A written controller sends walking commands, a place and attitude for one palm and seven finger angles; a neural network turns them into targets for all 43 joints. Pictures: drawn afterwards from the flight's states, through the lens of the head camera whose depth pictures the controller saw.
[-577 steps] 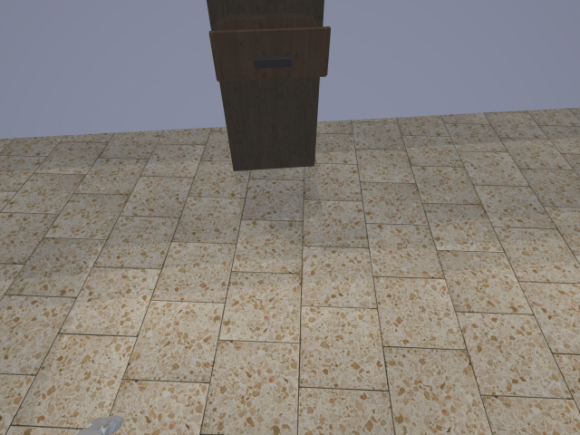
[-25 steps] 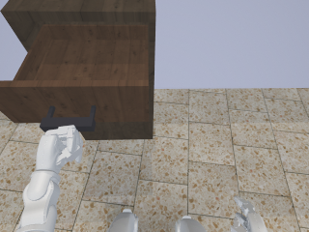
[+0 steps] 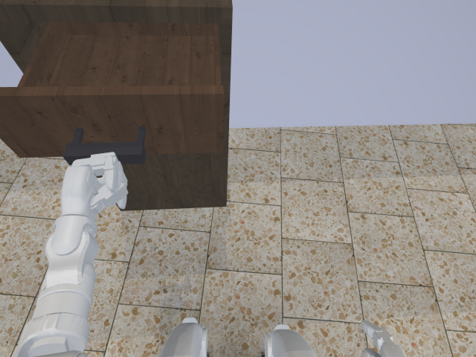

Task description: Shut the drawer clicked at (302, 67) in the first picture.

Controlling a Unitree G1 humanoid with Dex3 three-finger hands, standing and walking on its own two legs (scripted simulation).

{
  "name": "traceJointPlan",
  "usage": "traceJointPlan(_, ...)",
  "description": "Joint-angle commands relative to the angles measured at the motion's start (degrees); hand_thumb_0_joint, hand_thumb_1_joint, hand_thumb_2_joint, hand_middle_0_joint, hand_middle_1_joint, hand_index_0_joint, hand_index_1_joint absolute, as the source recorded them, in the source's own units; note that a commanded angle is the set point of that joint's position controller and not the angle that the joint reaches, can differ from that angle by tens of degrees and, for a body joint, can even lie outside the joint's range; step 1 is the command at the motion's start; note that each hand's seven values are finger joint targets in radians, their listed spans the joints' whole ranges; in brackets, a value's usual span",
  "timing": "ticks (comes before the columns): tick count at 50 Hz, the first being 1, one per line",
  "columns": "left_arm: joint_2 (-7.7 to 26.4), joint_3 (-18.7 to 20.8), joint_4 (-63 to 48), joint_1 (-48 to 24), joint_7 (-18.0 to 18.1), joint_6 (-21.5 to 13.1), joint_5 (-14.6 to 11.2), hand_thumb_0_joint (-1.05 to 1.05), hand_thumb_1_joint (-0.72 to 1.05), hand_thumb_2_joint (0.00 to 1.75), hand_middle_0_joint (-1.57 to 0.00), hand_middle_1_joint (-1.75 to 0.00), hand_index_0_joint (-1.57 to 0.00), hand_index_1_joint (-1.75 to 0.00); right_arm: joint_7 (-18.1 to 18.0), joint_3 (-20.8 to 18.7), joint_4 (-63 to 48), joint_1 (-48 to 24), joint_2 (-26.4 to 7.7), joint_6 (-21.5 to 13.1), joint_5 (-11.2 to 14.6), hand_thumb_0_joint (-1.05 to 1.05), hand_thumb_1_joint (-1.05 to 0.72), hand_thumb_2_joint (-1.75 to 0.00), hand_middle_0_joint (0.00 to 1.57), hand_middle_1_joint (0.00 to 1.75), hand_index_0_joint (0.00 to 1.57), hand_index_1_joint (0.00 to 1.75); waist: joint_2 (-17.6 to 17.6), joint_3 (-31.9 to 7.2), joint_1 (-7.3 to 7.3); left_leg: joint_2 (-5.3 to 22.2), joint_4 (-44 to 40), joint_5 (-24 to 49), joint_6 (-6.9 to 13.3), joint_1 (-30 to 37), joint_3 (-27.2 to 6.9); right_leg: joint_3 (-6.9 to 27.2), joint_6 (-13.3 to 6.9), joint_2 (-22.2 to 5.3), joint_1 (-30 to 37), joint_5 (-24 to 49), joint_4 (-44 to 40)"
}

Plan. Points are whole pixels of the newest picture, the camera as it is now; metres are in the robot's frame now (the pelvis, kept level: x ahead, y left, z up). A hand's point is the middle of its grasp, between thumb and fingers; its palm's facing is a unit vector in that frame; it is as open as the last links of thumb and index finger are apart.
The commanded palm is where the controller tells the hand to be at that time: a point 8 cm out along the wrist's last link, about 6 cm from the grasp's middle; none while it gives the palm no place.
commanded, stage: push the drawer shut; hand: left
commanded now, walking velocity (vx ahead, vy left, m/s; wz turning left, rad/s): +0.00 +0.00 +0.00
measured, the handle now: (108, 143) +0.46 +0.24 +0.05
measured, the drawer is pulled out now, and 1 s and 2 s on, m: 0.19 0.08 0.00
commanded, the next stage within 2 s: none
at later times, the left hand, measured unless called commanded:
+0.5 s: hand (126, 159) +0.43 +0.20 +0.04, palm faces +0.08 -1.00 -0.02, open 3.2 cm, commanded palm +0.42 +0.25 +0.05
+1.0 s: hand (131, 133) +0.49 +0.20 +0.04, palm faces +0.08 -1.00 -0.03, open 3.4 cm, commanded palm +0.47 +0.25 +0.05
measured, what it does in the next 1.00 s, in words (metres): stands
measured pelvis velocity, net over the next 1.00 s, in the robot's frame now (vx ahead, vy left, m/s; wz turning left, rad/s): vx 0.00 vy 0.00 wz -0.03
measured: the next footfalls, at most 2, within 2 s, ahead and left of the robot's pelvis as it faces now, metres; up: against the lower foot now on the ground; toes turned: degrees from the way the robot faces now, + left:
none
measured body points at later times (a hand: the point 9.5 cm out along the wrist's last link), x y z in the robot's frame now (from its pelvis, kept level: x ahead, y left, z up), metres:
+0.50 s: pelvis +0.00 +0.00 +0.00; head +0.11 +0.02 +0.44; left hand +0.42 +0.26 +0.04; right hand +0.07 -0.26 -0.12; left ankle +0.03 +0.10 -0.66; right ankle +0.00 -0.12 -0.66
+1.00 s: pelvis +0.00 +0.00 -0.01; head +0.13 +0.02 +0.42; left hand +0.48 +0.26 +0.05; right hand +0.02 -0.27 -0.12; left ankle +0.03 +0.10 -0.66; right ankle +0.00 -0.12 -0.66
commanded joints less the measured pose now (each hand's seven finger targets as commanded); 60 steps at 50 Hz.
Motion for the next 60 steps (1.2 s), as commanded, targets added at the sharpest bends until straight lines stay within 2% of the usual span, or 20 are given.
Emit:
traceJointPlan(1,11.0,3.7,-9.8,-19.7,0.4,-4.2,-0.5,0.0,0.9,0.9,-1.4,-1.6,-1.4,-1.6,-0.3,-3.4,-5.9,2.6,-8.9,-1.3,0.2,0.0,-0.9,-0.9,0.2,0.3,0.2,0.3,3.2,-20.7,-0.63,-0.5,-9.1,16.3,-0.6,17.6,-2.8,1.6,-1.1,1.4,6.8,14.8,-8.2)
traceJointPlan(9,13.9,6.3,-5.2,-24.1,0.5,-5.5,0.0,0.0,0.9,0.9,-1.4,-1.6,-1.4,-1.6,0.0,-3.5,-5.0,4.4,-9.1,0.3,0.0,0.0,-0.9,-0.9,0.2,0.3,0.2,0.3,3.2,-22.0,-0.57,-0.4,-8.7,18.6,-0.5,17.9,-2.7,1.8,-1.1,1.7,7.2,17.0,-7.8)
traceJointPlan(11,13.5,6.1,-4.5,-25.1,0.3,-5.6,0.0,0.0,0.9,0.9,-1.4,-1.6,-1.4,-1.6,0.1,-3.6,-4.8,4.6,-9.1,0.6,-0.1,0.0,-0.9,-0.9,0.2,0.3,0.2,0.3,3.7,-22.5,-0.83,-0.4,-8.4,19.2,-0.6,18.3,-2.5,1.9,-1.1,1.7,7.1,17.6,-7.9)
traceJointPlan(13,15.7,7.3,-1.6,-28.0,0.2,-5.7,0.3,0.0,0.9,0.9,-1.4,-1.6,-1.4,-1.6,0.0,-3.5,-4.1,5.3,-9.4,0.9,-0.1,0.0,-0.9,-0.9,0.2,0.3,0.2,0.3,1.7,-20.7,-1.67,-0.3,-8.0,17.5,-0.3,15.8,-2.7,2.0,-1.0,1.8,6.8,16.7,-7.8)
traceJointPlan(15,14.8,6.4,-1.2,-30.8,0.0,-6.1,0.5,0.0,0.9,0.9,-1.4,-1.6,-1.4,-1.6,0.1,-3.5,-4.0,5.3,-9.2,1.1,-0.1,0.0,-0.9,-0.9,0.2,0.3,0.2,0.3,3.2,-21.1,-2.06,-0.4,-8.2,17.0,-0.3,16.9,-2.7,2.0,-0.9,1.8,5.7,15.9,-8.0)
traceJointPlan(16,16.0,7.5,-1.0,-30.6,0.0,-6.3,0.7,0.0,0.9,0.9,-1.4,-1.6,-1.4,-1.6,0.1,-3.6,-4.1,5.7,-9.4,1.3,-0.2,0.0,-0.9,-0.9,0.2,0.3,0.2,0.3,3.8,-22.3,-1.36,-0.3,-8.2,17.9,-0.5,17.4,-2.8,2.0,-1.1,1.8,6.1,16.3,-7.7)
traceJointPlan(20,15.0,6.4,-0.6,-33.2,-0.1,-6.7,0.9,0.0,0.9,0.9,-1.4,-1.6,-1.4,-1.6,0.3,-3.8,-3.6,6.7,-9.4,1.7,-0.4,0.0,-0.9,-0.9,0.2,0.3,0.2,0.3,4.9,-25.3,-1.99,-0.1,-7.4,22.1,-0.6,20.9,-3.1,1.8,-1.1,1.9,5.1,18.8,-7.2)
traceJointPlan(23,16.6,7.4,1.3,-34.4,-0.2,-6.8,1.1,0.0,0.9,0.9,-1.4,-1.6,-1.4,-1.6,0.5,-3.6,-3.3,7.2,-9.6,2.1,-0.5,0.0,-0.9,-0.9,0.2,0.3,0.2,0.3,5.2,-24.5,-2.02,-0.2,-7.0,21.8,-0.5,19.6,-3.0,2.0,-1.2,2.1,5.4,19.1,-7.2)
traceJointPlan(27,16.7,6.7,5.2,-40.1,-0.3,-7.2,1.9,0.0,0.9,0.9,-1.4,-1.6,-1.4,-1.6,0.4,-3.4,-2.7,7.3,-9.6,2.6,-0.5,0.0,-0.9,-0.9,0.2,0.3,0.2,0.3,3.9,-22.0,-3.4,-0.2,-7.2,17.4,-0.3,17.3,-3.1,2.1,-0.9,2.1,3.8,15.8,-7.7)
traceJointPlan(30,19.2,8.7,7.3,-42.3,0.0,-7.9,2.5,0.0,0.9,0.9,-1.4,-1.6,-1.4,-1.6,0.3,-3.4,-2.3,8.1,-9.9,3.1,-0.7,0.0,-0.9,-0.9,0.2,0.3,0.2,0.3,3.6,-23.2,-3.38,-0.2,-6.9,17.5,-0.2,17.7,-3.3,2.1,-0.9,2.2,3.4,15.6,-7.5)
traceJointPlan(33,19.0,7.7,9.2,-46.2,-0.3,-8.4,3.0,0.0,0.9,0.9,-1.4,-1.6,-1.4,-1.6,0.4,-3.2,-1.9,8.8,-9.9,3.4,-1.0,0.0,-0.9,-0.9,0.2,0.3,0.2,0.3,5.5,-23.4,-4.24,-0.2,-6.2,17.5,-0.1,17.7,-3.4,2.1,-1.0,2.2,2.0,15.4,-7.0)
traceJointPlan(36,22.6,10.4,10.8,-46.4,-0.5,-8.6,3.4,0.0,0.9,0.9,-1.4,-1.6,-1.4,-1.6,0.5,-3.2,-1.9,9.3,-10.3,3.8,-1.1,0.0,-0.9,-0.9,0.2,0.3,0.2,0.3,5.0,-25.8,-3.64,-0.2,-5.8,17.9,0.0,16.8,-3.1,2.6,-0.9,2.3,3.9,16.2,-7.0)
traceJointPlan(42,23.4,10.0,13.6,-51.7,-0.9,-8.4,4.0,0.0,0.9,0.9,-1.4,-1.6,-1.4,-1.6,0.7,-3.0,-1.4,10.4,-10.4,4.5,-1.3,0.0,-0.9,-0.9,0.2,0.3,0.2,0.3,6.6,-26.0,-5.1,-0.1,-5.2,17.4,0.2,16.6,-3.3,2.8,-0.8,2.6,2.2,15.4,-7.0)
traceJointPlan(46,26.9,11.8,18.2,-53.6,-1.1,-7.5,4.6,0.0,0.9,0.9,-1.4,-1.6,-1.4,-1.6,0.6,-2.6,-1.2,11.3,-10.8,4.9,-1.4,0.0,-0.9,-0.9,0.2,0.3,0.2,0.3,4.0,-23.8,-6.31,-0.1,-4.5,15.6,0.7,12.1,-3.1,3.1,-0.5,2.7,2.6,14.9,-7.2)
traceJointPlan(50,29.1,12.5,17.1,-56.4,-1.6,-7.8,5.3,0.0,0.9,0.9,-1.4,-1.6,-1.4,-1.6,0.7,-2.6,-1.3,12.3,-11.1,5.2,-1.6,0.0,-0.9,-0.9,0.2,0.3,0.2,0.3,7.8,-27.8,-6.01,0.1,-4.0,18.4,0.5,14.8,-3.3,3.1,-0.7,2.8,2.1,16.4,-6.4)
traceJointPlan(52,27.9,11.6,17.4,-57.4,-1.8,-7.7,5.2,0.0,0.9,0.9,-1.4,-1.6,-1.4,-1.6,0.9,-2.6,-1.2,12.6,-11.0,5.3,-1.8,0.0,-0.9,-0.9,0.2,0.3,0.2,0.3,9.3,-28.2,-6.49,0.2,-3.6,19.1,0.4,15.9,-3.3,2.9,-0.7,2.9,0.7,16.5,-6.4)
traceJointPlan(54,30.7,13.5,17.7,-57.7,-1.7,-7.5,5.4,0.0,0.9,0.9,-1.4,-1.6,-1.4,-1.6,0.9,-2.6,-1.0,13.5,-11.5,5.6,-1.9,0.0,-0.9,-0.9,0.2,0.3,0.2,0.3,9.1,-29.5,-6.36,0.4,-3.4,20.8,0.4,16.8,-3.7,2.7,-0.8,3.0,0.7,17.4,-6.0)
traceJointPlan(55,29.9,12.8,18.4,-58.2,-1.8,-7.3,5.5,0.0,0.9,0.9,-1.4,-1.6,-1.4,-1.6,1.0,-2.5,-0.9,13.5,-11.4,5.8,-2.0,0.0,-0.9,-0.9,0.2,0.3,0.2,0.3,9.9,-28.6,-6.64,0.4,-3.6,21.1,0.3,16.8,-3.8,2.4,-0.8,3.0,0.3,17.5,-6.1)
traceJointPlan(59,33.5,15.4,19.9,-58.3,-1.5,-6.9,6.1,0.0,0.9,0.9,-1.4,-1.6,-1.4,-1.6,1.0,-2.4,-1.0,14.5,-11.8,6.2,-2.2,0.0,-0.9,-0.9,0.2,0.3,0.2,0.3,7.9,-29.1,-6.76,0.5,-2.8,21.6,0.6,14.3,-3.5,2.8,-0.6,3.2,1.8,18.8,-5.9)
traceJointPlan(60,32.1,13.8,20.5,-60.0,-1.5,-6.6,6.3,0.0,0.9,0.9,-1.4,-1.6,-1.4,-1.6,1.0,-2.3,-0.9,14.5,-11.7,6.3,-2.1,0.0,-0.9,-0.9,0.2,0.3,0.2,0.3,7.9,-27.9,-7.92,0.5,-2.8,21.0,0.7,13.9,-3.6,2.7,-0.5,3.2,0.8,18.4,-6.0)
